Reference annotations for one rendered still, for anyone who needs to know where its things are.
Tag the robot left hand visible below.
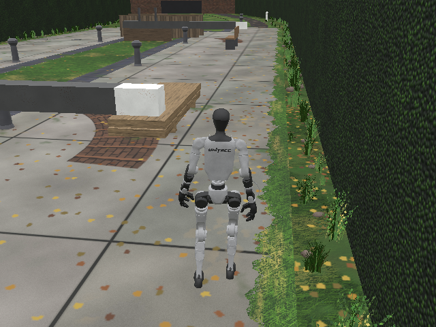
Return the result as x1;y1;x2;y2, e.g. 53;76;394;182
178;192;194;208

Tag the right robot upper arm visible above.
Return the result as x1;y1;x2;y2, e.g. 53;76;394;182
234;138;249;178

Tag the left robot forearm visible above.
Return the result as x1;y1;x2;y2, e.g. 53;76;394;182
180;164;194;194

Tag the left robot upper arm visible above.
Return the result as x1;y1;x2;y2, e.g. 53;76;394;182
187;137;206;174

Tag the right robot foot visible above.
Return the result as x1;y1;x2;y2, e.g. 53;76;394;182
226;263;236;280

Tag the right robot forearm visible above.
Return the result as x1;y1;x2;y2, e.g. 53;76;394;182
243;168;255;203

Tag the robot left shin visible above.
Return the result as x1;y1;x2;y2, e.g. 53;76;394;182
195;230;205;279

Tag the robot right hand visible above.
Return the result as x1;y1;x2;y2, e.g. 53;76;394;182
241;202;257;221

